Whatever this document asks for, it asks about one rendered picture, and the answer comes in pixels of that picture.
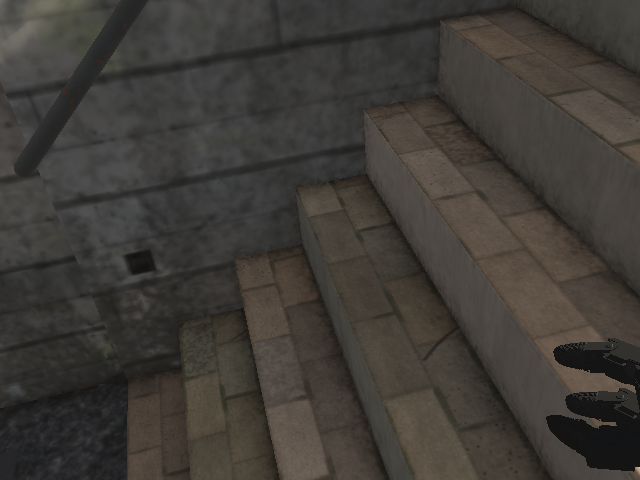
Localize right robot hand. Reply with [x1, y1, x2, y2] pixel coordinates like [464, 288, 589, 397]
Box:
[546, 338, 640, 472]

